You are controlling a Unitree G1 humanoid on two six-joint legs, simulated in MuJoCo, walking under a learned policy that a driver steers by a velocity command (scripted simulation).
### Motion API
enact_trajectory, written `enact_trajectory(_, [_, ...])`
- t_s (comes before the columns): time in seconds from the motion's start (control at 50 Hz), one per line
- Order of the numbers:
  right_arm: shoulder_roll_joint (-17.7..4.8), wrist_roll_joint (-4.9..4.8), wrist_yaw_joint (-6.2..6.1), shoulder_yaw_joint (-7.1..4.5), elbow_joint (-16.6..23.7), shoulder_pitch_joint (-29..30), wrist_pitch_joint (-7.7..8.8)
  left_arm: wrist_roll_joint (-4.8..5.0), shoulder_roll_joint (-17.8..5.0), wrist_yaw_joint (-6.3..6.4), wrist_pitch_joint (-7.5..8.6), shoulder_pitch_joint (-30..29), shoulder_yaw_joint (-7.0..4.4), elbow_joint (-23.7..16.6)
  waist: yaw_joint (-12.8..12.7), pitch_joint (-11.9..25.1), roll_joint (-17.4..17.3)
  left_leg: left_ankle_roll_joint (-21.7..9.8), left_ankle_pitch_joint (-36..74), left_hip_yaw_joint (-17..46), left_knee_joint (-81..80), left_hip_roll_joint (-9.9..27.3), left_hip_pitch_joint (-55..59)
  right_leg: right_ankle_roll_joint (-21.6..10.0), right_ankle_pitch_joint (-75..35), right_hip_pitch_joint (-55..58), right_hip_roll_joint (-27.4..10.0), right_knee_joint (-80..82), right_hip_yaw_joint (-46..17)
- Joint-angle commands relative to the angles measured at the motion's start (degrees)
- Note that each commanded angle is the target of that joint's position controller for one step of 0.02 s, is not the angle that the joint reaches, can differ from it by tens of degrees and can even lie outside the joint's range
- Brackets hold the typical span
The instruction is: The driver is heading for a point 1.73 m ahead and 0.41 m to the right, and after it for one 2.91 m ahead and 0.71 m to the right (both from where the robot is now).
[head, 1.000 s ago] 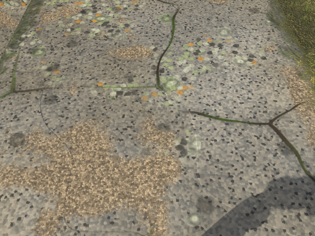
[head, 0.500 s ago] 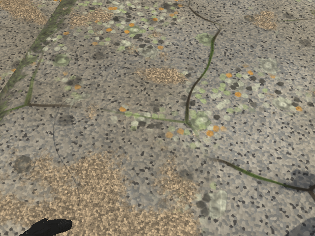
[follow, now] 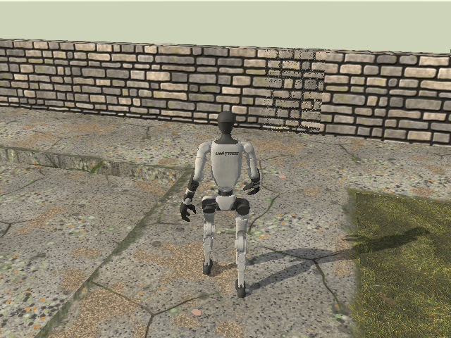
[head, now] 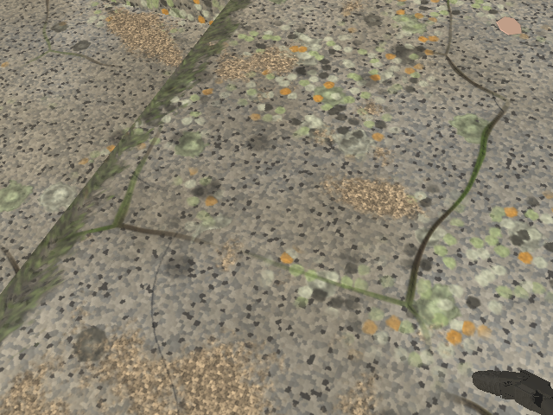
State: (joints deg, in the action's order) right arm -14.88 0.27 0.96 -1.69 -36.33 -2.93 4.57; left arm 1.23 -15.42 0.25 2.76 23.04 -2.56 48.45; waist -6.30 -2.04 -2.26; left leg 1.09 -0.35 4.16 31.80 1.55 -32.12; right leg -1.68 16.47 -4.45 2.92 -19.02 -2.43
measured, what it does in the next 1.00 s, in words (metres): steps on the spot, turning right: left foot, then right foot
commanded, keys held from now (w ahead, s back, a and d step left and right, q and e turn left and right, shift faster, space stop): e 0.60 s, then no key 0.28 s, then q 0.12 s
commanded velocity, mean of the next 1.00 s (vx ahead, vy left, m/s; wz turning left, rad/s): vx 0.06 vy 0.00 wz -0.38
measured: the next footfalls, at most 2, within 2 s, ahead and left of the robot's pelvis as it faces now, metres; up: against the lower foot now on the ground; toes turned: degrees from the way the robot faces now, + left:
left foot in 0.06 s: +0.20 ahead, +0.12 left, +0.00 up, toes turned -4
right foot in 0.46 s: +0.10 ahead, -0.12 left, +0.00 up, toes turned -18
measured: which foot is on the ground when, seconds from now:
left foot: up 0.00-0.04, down 0.06-0.46, up 0.48-0.88, down 0.90-1.00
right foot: down 0.00-0.06, up 0.08-0.44, down 0.46-1.00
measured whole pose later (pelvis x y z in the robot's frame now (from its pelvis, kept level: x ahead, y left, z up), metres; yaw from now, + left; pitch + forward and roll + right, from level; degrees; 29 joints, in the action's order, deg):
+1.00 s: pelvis +0.09 +0.00 +0.00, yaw -25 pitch +0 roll +0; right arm -14.3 0.7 0.5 -2.5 -46.2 -10.1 0.4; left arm -1.8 -14.2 0.9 -1.0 9.0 -1.5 40.0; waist 0.0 -1.4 1.6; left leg 0.3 -15.5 2.0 28.3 -0.4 -12.6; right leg -0.4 13.1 -14.9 3.2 -28.6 -5.6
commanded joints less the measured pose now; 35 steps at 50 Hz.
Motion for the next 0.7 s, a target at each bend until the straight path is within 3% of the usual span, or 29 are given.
enact_trajectory(0.02, [-6.5,0.34,-0.21,-2.64,2.8,-3.3,1.09,0.6,-10.9,0.99,-0.25,-3.8,-2.84,-4.0,6.4,4.8,8.4,-1.9,4.4,-1.1,-6.6,-2.6,13.0,-5.2,-32.7,-2.2,-11.2,-5.7,-10.1])
enact_trajectory(0.04, [-8.1,0.89,-0.63,-3.31,1.9,-6.4,1.22,0.44,-9.8,1.01,-0.17,-4.3,-2.6,-4.7,8.0,6.9,7.2,-3.5,10.9,-1.1,-9.4,-1.0,20.2,-3.3,-31.0,-4.6,-8.6,-10.7,-9.3])
enact_trajectory(0.06, [-11.9,2.01,-1.41,-4.18,1.8,-12.0,1.16,-0.78,-6.7,0.94,0.19,-5.1,-1.65,-6.8,10.0,13.6,1.5,-7.1,30.6,5.9,-5.4,8.6,33.8,-0.8,-17.2,-12.5,-4.6,-22.8,-7.5])
enact_trajectory(0.08, [-13.3,2.82,-1.73,-4.15,2.3,-13.5,-0.1,-1.21,-1.9,0.84,0.33,4.8,-0.14,-6.1,7.1,21.8,-12.5,-16.9,49.6,19.6,-1.5,24.6,48.3,2.8,23.1,-26.5,1.7,-40.8,-3.2])
enact_trajectory(0.1, [-10.5,1.58,-1.42,-3.63,2.6,-14.2,-1.38,-0.63,-6.6,0.67,-0.21,8.6,-0.91,-4.8,7.8,26.5,-11.1,-19.8,43.9,22.9,-2.4,26.0,47.0,4.0,27.2,-28.0,-0.4,-49.6,-6.0])
enact_trajectory(0.12, [-8.9,0.47,-1.32,-3.43,2.5,-11.5,-2.14,0.61,-9.6,0.86,-1.16,4.5,-2.0,-5.4,7.8,21.3,-8.5,-19.1,27.8,19.9,-5.8,23.2,42.5,5.2,22.5,-32.6,-2.5,-53.6,-4.1])
enact_trajectory(0.14, [-6.7,0.05,-1.48,-2.76,2.5,-8.0,-2.63,0.61,-9.6,1.47,-2.4,0.6,-2.38,-5.7,7.4,15.4,-5.1,-16.7,16.6,15.3,-8.6,19.2,36.0,6.1,18.6,-34.2,-4.3,-53.0,-2.4])
enact_trajectory(0.16, [-5.6,0.14,-1.56,-2.3,2.3,-4.9,-3.05,0.29,-9.4,2.0,-3.85,-0.9,-2.8,-6.0,6.3,11.2,-4.9,-15.2,9.6,11.8,-11.0,17.0,29.0,7.0,15.7,-32.9,-5.6,-51.6,-2.3])
enact_trajectory(0.2, [-6.8,1.25,-1.54,-2.75,1.7,-0.8,-3.24,-0.09,-7.1,2.52,-5.95,-0.3,-2.61,-6.8,3.9,6.8,-7.3,-14.1,3.6,4.7,-15.6,13.8,16.9,7.9,11.1,-25.4,-5.6,-48.0,0.2])
enact_trajectory(0.24, [-7.3,1.51,-1.85,-3.19,1.1,0.1,-2.89,-0.58,-5.7,2.45,-6.22,-1.1,-2.48,-7.9,3.7,6.6,-6.8,-14.6,3.2,1.2,-16.9,13.7,14.5,7.4,8.2,-22.1,-5.9,-42.9,1.4])
enact_trajectory(0.28, [-8.0,1.06,-2.26,-3.56,0.4,0.6,-2.84,-0.85,-4.9,1.82,-6.07,-3.8,-2.14,-9.5,4.3,7.6,-6.0,-15.1,3.8,-0.7,-16.9,14.7,15.3,6.2,4.9,-19.8,-6.9,-36.5,1.6])
enact_trajectory(0.34, [-9.7,0.36,-2.5,-4.18,-0.7,0.3,-3.42,-0.79,-6.0,0.61,-6.17,-6.6,-2.28,-11.4,5.1,8.5,-5.9,-15.0,2.0,-1.7,-16.6,16.7,17.1,4.5,2.4,-16.8,-7.3,-30.2,2.5])
enact_trajectory(0.38, [-10.7,-0.28,-2.36,-4.51,-1.5,0.0,-3.84,-0.74,-7.1,-0.04,-6.44,-7.3,-2.69,-12.2,5.1,7.9,-5.8,-13.9,-0.9,-2.1,-15.5,17.5,18.1,3.0,2.4,-14.9,-6.9,-26.0,3.6])
enact_trajectory(0.42, [-10.9,-1.28,-2.37,-4.66,-2.3,0.6,-4.36,-0.89,-7.2,-0.52,-6.42,-5.6,-3.16,-11.9,3.4,7.5,-4.7,-10.7,-5.4,-4.4,-11.6,16.3,17.2,0.7,-2.2,-9.7,-5.1,-16.8,5.7])
enact_trajectory(0.44, [-9.5,-1.44,-2.37,-4.41,-3.4,-1.3,-4.67,-1.23,-8.2,-0.37,-6.36,-4.4,-3.74,-11.4,3.4,7.0,-2.6,-7.6,-10.2,-6.5,-7.4,14.3,14.9,-1.0,-4.6,-6.2,-4.0,-12.7,5.1])
enact_trajectory(0.46, [-6.8,-0.7,-2.12,-3.87,-4.4,-4.2,-5.05,-1.38,-12.1,0.29,-6.21,-3.5,-4.86,-11.8,4.4,4.8,8.4,-2.1,-18.6,-12.2,4.7,9.0,8.3,-4.6,-14.5,-2.7,-10.2,-3.6,-5.9])
enact_trajectory(0.48, [-5.6,1.2,-2.18,-3.31,-1.5,-3.0,-5.12,-1.65,-18.6,1.12,-6.06,-5.7,-5.83,-14.5,5.8,1.9,23.2,3.4,-36.4,-13.8,19.8,-0.8,-6.8,-14.8,-23.8,-1.1,-23.9,1.0,-26.6])
enact_trajectory(0.5, [-8.0,1.01,-2.72,-4.18,-0.5,2.8,-4.94,-3.54,-17.1,0.66,-4.68,-4.4,-5.4,-14.8,1.5,4.3,16.6,2.6,-37.8,-3.7,30.4,-1.7,-7.2,-18.6,-20.6,-5.3,-24.4,2.8,-28.1])
enact_trajectory(0.52, [-8.4,-0.17,-2.9,-4.55,-0.8,2.2,-5.08,-3.63,-15.7,0.5,-3.49,-6.8,-4.89,-14.7,3.5,4.1,13.6,1.4,-32.6,-1.4,33.3,-0.7,-7.5,-15.9,-17.4,-5.9,-21.5,2.5,-23.2])
enact_trajectory(0.54, [-8.6,-0.21,-3.28,-4.92,-2.3,-0.2,-5.32,-2.34,-14.2,0.63,-2.95,-10.5,-4.64,-15.1,5.6,3.9,10.4,1.0,-27.3,-0.7,33.0,0.0,-7.5,-12.4,-14.7,-5.8,-18.4,1.6,-19.5])
enact_trajectory(0.56, [-9.2,0.38,-3.71,-5.25,-3.3,-1.2,-5.47,-1.3,-12.2,0.86,-2.92,-12.8,-3.98,-15.6,6.2,4.5,9.9,1.3,-24.2,-0.5,32.7,0.2,-7.3,-10.5,-15.4,-5.4,-17.1,0.9,-17.6])
enact_trajectory(0.58, [-9.0,0.67,-3.74,-5.35,-3.7,-1.9,-5.43,-1.09,-11.2,1.22,-3.04,-13.8,-3.44,-16.0,6.9,5.4,10.2,1.8,-22.0,-0.8,34.2,-0.3,-5.1,-10.1,-19.2,-6.3,-15.8,0.3,-16.1])
enact_trajectory(0.64, [-7.6,-0.27,-3.29,-4.9,-4.1,-3.2,-5.06,-1.45,-9.7,1.79,-3.24,-13.0,-2.79,-16.5,6.8,8.1,9.3,3.0,-18.6,-1.0,31.3,-1.3,-3.2,-10.4,-23.8,-3.1,-14.4,-0.8,-14.1])
enact_trajectory(0.7, [-6.0,-0.41,-2.84,-3.96,-3.9,-1.4,-5.0,-1.42,-9.7,2.06,-3.53,-11.9,-2.79,-15.9,5.3,8.0,10.0,3.8,-18.0,-1.0,21.0,-0.6,-0.4,-10.5,-21.7,-1.0,-14.1,-1.6,-14.3])
Keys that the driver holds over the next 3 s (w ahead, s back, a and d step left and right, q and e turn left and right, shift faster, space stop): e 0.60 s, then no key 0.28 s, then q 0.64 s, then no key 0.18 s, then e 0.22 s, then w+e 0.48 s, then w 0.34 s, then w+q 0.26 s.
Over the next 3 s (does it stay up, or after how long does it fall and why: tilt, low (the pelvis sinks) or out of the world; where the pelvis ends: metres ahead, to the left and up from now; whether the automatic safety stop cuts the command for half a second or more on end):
stays up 0.48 -0.11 0.00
